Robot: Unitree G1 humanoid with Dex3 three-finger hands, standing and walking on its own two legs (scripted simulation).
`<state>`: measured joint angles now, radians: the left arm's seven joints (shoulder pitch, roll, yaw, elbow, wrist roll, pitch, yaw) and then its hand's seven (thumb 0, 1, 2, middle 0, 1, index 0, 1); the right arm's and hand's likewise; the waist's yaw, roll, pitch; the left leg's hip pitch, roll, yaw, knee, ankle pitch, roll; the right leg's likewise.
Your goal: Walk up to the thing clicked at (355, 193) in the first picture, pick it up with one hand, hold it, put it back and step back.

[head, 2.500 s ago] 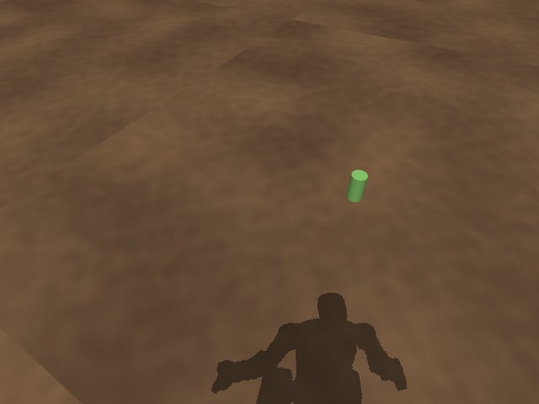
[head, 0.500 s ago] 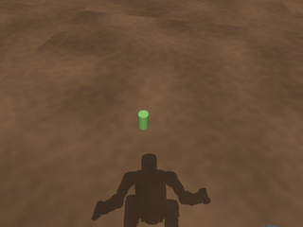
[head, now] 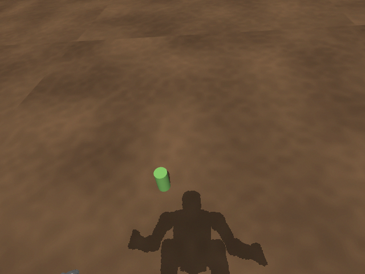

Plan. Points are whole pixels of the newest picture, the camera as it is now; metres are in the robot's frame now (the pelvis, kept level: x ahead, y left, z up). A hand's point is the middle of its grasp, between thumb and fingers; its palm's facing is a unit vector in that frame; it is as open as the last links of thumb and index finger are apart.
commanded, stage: walk up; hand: left
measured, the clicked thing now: (162, 179) +0.77 +0.22 -0.69
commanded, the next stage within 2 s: none
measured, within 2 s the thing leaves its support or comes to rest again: neither
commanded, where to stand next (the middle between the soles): +0.40 +0.04 m, yaw +0 degrees
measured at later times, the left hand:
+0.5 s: hand (74, 249) +0.23 +0.34 -0.15, palm faces -0.06 -0.94 -0.34, open 7.4 cm
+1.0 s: hand (96, 196) +0.37 +0.30 -0.11, palm faces -0.03 -0.90 -0.43, open 7.4 cm
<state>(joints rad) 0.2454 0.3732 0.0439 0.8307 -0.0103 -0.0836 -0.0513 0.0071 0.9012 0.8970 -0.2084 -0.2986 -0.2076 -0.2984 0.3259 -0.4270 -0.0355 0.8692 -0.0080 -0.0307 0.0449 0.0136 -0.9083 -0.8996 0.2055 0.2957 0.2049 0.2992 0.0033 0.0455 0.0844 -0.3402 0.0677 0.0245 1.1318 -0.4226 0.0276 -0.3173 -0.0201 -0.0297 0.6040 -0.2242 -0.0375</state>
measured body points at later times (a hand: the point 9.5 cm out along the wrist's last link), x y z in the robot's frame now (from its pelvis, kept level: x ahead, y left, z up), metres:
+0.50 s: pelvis +0.17 +0.06 +0.01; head +0.19 +0.09 +0.45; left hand +0.23 +0.39 -0.12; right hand +0.24 -0.26 -0.08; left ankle +0.21 +0.17 -0.73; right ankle +0.16 -0.08 -0.66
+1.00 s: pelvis +0.29 +0.03 +0.00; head +0.32 +0.00 +0.45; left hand +0.37 +0.35 -0.09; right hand +0.35 -0.28 -0.13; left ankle +0.33 +0.19 -0.68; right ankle +0.35 -0.08 -0.73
